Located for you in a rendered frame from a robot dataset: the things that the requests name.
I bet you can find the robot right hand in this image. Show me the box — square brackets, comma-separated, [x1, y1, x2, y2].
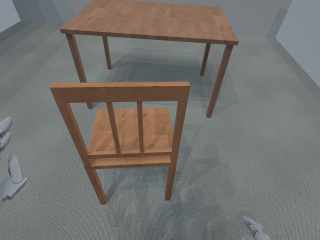
[241, 216, 271, 240]

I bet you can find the robot left hand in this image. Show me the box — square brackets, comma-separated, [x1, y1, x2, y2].
[0, 117, 27, 206]

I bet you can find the table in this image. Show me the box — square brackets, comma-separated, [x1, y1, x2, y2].
[60, 0, 239, 118]

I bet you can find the chair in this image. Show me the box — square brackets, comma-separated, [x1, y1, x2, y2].
[49, 81, 190, 205]

